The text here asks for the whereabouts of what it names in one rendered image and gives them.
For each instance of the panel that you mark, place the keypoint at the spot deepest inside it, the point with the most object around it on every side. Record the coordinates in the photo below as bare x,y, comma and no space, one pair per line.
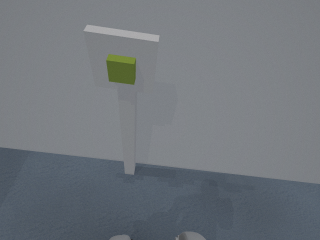
102,41

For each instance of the button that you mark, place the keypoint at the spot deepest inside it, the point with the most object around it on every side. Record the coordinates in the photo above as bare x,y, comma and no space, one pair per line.
121,69

